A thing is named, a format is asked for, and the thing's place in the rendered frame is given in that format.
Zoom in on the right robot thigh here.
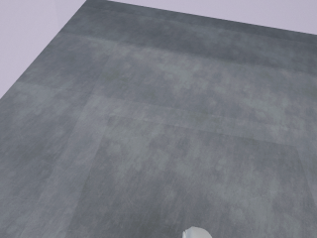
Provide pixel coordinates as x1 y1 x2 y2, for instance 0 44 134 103
182 227 212 238

